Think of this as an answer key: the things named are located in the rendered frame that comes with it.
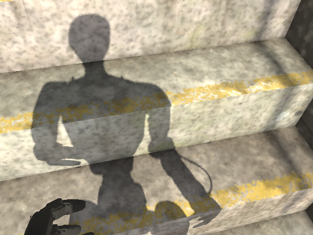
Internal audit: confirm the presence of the robot left hand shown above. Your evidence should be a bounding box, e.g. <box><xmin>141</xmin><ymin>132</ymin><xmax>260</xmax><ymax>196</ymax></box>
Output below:
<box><xmin>23</xmin><ymin>198</ymin><xmax>95</xmax><ymax>235</ymax></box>

